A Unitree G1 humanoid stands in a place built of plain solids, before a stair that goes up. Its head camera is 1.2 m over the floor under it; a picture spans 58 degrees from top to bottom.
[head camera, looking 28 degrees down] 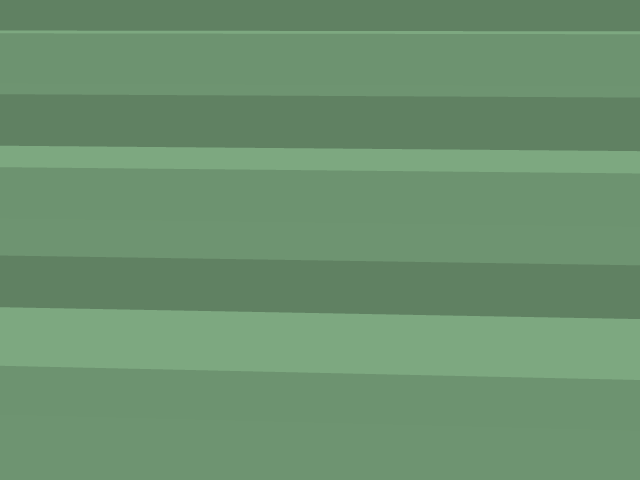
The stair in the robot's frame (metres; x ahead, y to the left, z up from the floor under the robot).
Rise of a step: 0.19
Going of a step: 0.25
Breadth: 3.71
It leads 2 degrees to the right of straight ahead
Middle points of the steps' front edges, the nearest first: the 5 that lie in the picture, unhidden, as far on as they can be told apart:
0.82 -0.30 0.37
1.07 -0.30 0.56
1.32 -0.31 0.75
1.58 -0.32 0.93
1.83 -0.33 1.12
